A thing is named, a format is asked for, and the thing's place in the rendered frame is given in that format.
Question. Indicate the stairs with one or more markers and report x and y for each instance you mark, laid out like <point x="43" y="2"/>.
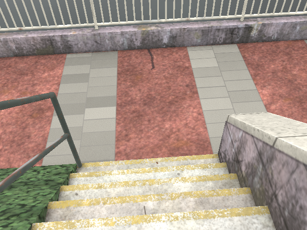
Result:
<point x="192" y="192"/>

